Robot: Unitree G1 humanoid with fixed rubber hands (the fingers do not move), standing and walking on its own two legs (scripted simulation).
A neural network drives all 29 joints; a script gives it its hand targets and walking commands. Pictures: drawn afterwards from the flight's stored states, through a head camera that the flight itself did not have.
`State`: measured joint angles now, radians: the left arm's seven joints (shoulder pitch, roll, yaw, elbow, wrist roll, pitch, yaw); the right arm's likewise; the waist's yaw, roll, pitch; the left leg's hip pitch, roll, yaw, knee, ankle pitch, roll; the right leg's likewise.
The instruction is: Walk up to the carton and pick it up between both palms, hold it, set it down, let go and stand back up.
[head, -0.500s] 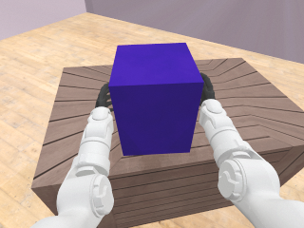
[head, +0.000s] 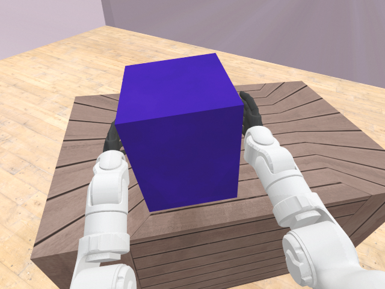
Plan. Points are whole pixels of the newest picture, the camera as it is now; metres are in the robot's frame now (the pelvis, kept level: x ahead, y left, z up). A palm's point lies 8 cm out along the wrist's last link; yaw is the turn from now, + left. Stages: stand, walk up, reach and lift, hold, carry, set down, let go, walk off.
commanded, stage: reach and lift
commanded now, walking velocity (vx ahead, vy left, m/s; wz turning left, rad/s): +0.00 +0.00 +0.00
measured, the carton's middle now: (182, 133) +0.40 +0.00 +0.15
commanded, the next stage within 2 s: hold in 0.72 s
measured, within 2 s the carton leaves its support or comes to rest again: neither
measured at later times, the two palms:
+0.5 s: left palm (115, 150) +0.34 +0.14 +0.15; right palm (260, 133) +0.34 -0.15 +0.18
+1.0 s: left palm (115, 142) +0.35 +0.14 +0.17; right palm (261, 127) +0.34 -0.15 +0.19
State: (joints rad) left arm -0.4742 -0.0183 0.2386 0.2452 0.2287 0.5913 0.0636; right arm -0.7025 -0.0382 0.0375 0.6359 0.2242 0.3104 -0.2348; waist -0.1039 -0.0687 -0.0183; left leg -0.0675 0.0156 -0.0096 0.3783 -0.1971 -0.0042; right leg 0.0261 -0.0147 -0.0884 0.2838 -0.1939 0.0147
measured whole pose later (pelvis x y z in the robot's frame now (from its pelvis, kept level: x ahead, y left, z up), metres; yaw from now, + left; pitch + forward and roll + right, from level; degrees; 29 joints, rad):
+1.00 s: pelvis -0.02 +0.00 +0.00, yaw -1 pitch -9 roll -1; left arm -0.55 -0.05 0.27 0.13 0.28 0.67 0.04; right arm -0.72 -0.05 0.01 0.55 0.24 0.30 -0.24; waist -0.10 -0.05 0.05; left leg -0.04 0.02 0.02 0.35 -0.17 0.00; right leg 0.04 -0.02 -0.06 0.28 -0.16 0.02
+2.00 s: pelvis -0.03 -0.01 +0.00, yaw +0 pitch -8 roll +0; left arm -0.64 -0.01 0.31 0.19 0.29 0.72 0.00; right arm -0.81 0.01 -0.09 0.61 0.17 0.36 -0.23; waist -0.07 -0.06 0.02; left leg -0.07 0.02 -0.01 0.33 -0.13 -0.01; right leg -0.02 -0.01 -0.08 0.32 -0.17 0.00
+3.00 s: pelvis -0.02 -0.01 +0.00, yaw -1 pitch -9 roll -1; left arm -0.51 -0.06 0.25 0.03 0.29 0.77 0.02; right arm -0.64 -0.03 0.01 0.45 0.24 0.36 -0.25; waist -0.08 -0.04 0.04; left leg -0.03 0.02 0.01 0.36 -0.17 -0.01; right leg 0.02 -0.01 -0.06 0.32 -0.19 0.01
